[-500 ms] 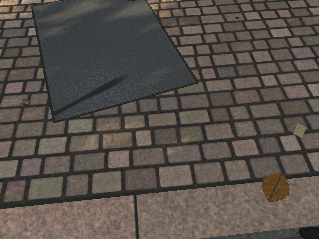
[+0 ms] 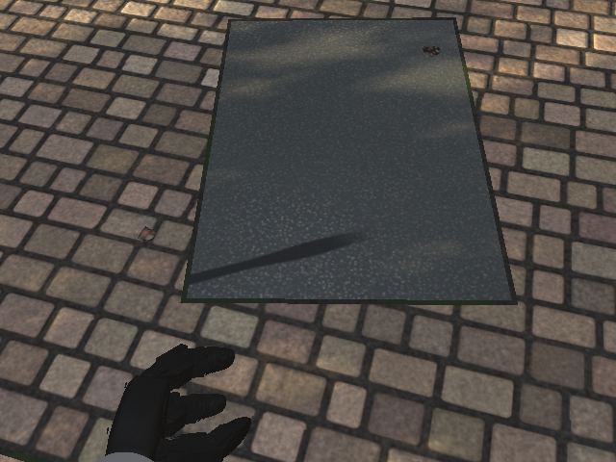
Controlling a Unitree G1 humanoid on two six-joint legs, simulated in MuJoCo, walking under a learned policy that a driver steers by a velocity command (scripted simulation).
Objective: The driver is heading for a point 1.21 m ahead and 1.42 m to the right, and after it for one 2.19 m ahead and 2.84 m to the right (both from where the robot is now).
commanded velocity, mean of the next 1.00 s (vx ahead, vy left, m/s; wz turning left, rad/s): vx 0.40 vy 0.00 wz -0.71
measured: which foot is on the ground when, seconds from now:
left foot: up 0.00-0.66, down 0.68-1.00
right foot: down 0.00-0.68, up 0.70-1.00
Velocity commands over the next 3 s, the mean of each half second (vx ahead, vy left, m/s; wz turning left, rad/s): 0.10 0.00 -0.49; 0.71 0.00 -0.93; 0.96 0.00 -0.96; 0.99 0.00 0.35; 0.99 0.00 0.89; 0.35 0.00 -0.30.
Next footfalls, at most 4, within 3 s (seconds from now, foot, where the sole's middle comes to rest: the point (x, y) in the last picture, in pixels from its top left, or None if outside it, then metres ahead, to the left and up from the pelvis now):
0.68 left None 0.25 0.05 -0.67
1.16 right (525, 438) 0.42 -0.38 -0.67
1.56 left None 0.77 -0.71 -0.67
1.96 right None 0.68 -1.14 -0.67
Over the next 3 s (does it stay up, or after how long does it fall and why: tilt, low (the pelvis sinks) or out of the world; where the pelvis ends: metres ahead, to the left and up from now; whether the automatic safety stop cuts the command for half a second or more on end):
stays up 1.25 -1.53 0.09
